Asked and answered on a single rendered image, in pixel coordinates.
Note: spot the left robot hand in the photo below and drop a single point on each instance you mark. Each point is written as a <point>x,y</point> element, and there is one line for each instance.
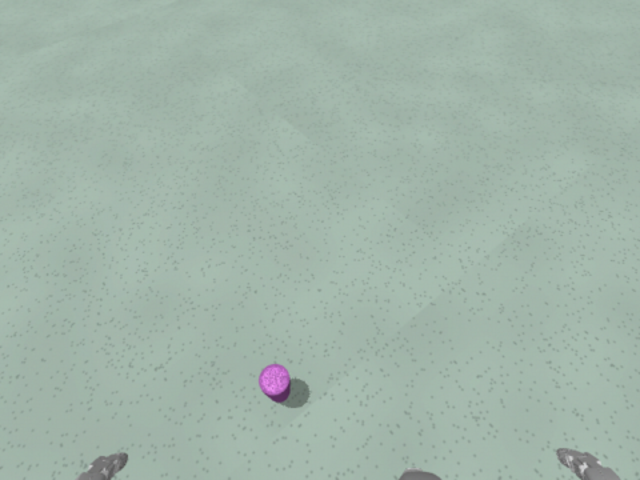
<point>104,468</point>

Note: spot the cup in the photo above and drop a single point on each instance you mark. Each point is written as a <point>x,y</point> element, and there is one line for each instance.
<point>274,381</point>

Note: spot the right robot hand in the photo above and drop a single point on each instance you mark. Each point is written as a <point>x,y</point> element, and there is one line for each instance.
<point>586,466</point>

